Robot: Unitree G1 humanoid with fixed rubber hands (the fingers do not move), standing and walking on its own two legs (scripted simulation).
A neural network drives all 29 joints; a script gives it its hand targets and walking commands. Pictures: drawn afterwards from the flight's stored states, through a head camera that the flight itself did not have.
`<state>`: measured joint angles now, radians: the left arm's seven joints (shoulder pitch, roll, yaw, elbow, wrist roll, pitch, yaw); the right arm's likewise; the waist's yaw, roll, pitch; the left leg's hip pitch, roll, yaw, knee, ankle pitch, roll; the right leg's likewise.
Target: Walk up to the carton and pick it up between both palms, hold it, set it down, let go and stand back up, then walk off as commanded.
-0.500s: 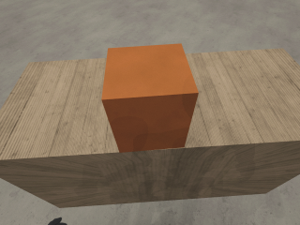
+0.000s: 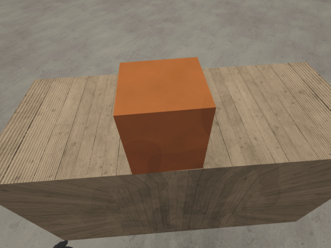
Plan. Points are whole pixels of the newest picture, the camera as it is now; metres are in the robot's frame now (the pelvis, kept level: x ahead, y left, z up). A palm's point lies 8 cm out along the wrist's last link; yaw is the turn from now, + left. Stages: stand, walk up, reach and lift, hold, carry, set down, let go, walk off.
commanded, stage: walk up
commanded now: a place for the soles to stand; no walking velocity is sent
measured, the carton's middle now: (163, 118) +0.44 +0.03 +0.06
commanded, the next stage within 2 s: reach and lift in 0.66 s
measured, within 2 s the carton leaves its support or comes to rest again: neither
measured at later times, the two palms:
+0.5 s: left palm out of the picture +0.07 +0.31 -0.09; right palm out of the picture +0.04 -0.31 -0.09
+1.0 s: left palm (61, 242) +0.16 +0.28 -0.06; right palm out of the picture +0.12 -0.30 -0.07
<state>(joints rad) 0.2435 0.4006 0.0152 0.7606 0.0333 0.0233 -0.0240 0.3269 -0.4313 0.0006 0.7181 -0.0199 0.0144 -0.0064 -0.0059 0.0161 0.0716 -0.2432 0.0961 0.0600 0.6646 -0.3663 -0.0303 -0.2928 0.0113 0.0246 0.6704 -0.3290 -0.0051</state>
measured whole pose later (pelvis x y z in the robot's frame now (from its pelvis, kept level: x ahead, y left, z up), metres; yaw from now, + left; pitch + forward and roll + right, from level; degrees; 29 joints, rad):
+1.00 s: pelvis -0.02 +0.00 +0.00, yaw +0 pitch -5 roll -1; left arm 0.08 0.34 0.02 0.43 0.03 0.42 0.03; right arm 0.13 -0.38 -0.08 0.81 -0.05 -0.15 0.08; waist -0.01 0.00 0.16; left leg -0.23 0.10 0.05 0.65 -0.33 -0.05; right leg -0.26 0.01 0.02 0.62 -0.28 0.01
